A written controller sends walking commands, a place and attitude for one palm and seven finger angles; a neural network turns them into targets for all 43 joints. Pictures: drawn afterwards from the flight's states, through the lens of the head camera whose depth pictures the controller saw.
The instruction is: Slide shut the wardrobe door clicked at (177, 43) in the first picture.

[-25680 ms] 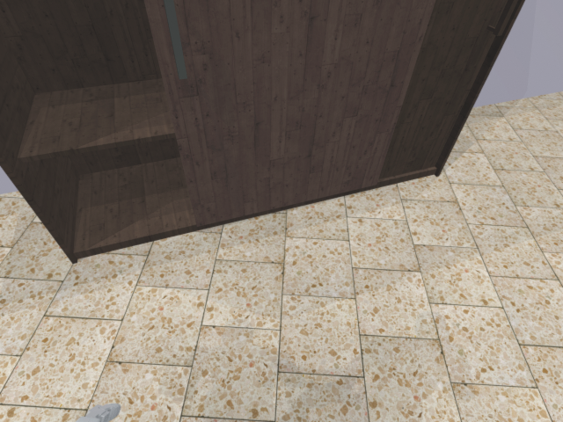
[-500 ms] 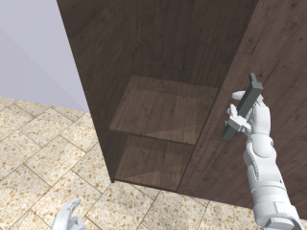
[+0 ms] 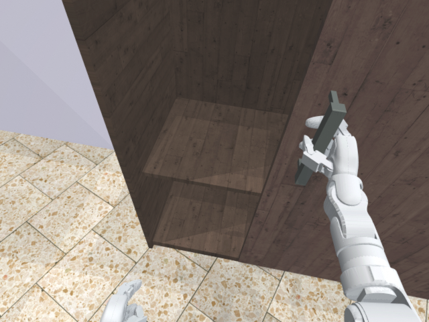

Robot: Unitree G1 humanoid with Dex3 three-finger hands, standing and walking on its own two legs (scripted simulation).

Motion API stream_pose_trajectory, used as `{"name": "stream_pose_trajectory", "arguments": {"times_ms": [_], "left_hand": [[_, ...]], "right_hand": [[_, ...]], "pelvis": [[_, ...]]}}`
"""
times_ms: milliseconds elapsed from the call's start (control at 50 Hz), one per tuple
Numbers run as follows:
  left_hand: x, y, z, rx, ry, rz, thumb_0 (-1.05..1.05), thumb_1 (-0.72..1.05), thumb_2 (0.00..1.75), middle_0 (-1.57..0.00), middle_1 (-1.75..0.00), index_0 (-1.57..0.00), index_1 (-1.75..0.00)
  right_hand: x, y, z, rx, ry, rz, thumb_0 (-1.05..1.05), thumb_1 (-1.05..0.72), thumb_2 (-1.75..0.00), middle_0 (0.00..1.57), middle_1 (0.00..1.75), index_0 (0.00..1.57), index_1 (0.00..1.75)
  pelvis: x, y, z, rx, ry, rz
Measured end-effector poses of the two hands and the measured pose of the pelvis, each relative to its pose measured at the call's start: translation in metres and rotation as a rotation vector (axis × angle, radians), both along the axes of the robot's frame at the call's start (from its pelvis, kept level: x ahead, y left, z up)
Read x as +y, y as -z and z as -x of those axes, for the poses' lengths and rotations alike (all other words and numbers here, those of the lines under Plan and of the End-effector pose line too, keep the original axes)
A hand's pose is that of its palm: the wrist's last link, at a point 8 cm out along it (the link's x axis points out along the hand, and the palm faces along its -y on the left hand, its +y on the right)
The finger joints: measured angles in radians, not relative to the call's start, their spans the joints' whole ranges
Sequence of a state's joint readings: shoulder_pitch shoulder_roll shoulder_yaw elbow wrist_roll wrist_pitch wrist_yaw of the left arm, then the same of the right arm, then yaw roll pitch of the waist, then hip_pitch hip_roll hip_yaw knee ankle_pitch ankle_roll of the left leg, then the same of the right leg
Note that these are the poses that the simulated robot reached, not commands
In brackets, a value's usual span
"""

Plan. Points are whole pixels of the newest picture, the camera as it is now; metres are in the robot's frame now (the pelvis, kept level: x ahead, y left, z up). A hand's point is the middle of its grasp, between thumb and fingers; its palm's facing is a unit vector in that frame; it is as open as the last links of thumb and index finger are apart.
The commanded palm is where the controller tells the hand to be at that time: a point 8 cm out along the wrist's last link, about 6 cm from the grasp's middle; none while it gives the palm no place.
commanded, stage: stop walking and hold the door there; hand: right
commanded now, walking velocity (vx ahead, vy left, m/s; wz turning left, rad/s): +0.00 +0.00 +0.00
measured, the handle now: (315, 142) +0.44 -0.18 +0.11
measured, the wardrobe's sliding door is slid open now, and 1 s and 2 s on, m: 0.41 0.41 0.41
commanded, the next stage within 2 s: loosen the grip on the handle in 0.68 s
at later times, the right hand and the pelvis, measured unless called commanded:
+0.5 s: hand (307, 153) +0.40 -0.15 +0.12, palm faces +0.26 +0.95 -0.18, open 5.9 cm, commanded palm +0.37 -0.19 +0.10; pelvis +0.00 +0.04 +0.01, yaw +0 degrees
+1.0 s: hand (312, 154) +0.40 -0.16 +0.11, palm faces +0.24 +0.95 -0.19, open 8.0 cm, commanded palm +0.36 -0.20 +0.12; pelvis -0.01 +0.05 +0.00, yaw -4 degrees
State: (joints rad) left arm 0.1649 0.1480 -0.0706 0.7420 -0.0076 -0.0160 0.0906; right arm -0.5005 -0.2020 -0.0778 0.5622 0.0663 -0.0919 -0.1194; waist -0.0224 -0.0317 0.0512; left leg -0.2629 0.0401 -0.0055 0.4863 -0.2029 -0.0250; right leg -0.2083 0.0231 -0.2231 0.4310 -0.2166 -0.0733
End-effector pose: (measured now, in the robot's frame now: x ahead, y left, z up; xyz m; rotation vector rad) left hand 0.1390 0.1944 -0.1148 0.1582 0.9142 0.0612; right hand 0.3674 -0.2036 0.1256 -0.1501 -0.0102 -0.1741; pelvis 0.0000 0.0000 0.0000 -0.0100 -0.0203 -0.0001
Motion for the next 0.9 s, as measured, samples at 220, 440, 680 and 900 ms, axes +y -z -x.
{"name": "stream_pose_trajectory", "arguments": {"times_ms": [220,440,680,900], "left_hand": [[0.066,-0.011,0.018,-0.004,-0.075,-0.105,0.01,0.9,0.9,-0.2,-0.3,-0.2,-0.3],[0.101,-0.016,0.02,-0.014,-0.128,-0.126,0.01,0.9,0.9,-0.2,-0.3,-0.2,-0.3],[0.095,-0.015,0.008,-0.032,-0.121,-0.078,0.01,0.9,0.9,-0.2,-0.3,-0.2,-0.3],[0.094,-0.031,0.007,-0.097,-0.029,-0.093,0.01,0.9,0.9,-0.2,-0.3,-0.2,-0.3]], "right_hand": [[0.004,-0.002,0.002,0.028,0.046,0.006,-0.01,-0.7,-0.79,0.45,1.4,0.32,1.4],[0.005,-0.003,0.003,0.05,0.088,0.022,-0.02,-0.69,-0.79,0.45,1.4,0.34,1.4],[0.005,-0.003,0.003,0.057,0.095,0.037,-0.03,-0.69,-0.78,0.45,1.4,0.35,1.4],[-0.006,0.0,-0.003,0.098,0.049,-0.066,-0.04,-0.54,-0.75,0.45,1.4,0.39,1.4]], "pelvis": [[0.019,-0.004,0.007,0.014,-0.008,0.005],[0.039,-0.006,0.0,0.02,-0.008,-0.004],[0.045,-0.007,-0.006,0.03,-0.008,-0.009],[0.049,-0.002,0.006,0.028,0.054,0.002]]}}
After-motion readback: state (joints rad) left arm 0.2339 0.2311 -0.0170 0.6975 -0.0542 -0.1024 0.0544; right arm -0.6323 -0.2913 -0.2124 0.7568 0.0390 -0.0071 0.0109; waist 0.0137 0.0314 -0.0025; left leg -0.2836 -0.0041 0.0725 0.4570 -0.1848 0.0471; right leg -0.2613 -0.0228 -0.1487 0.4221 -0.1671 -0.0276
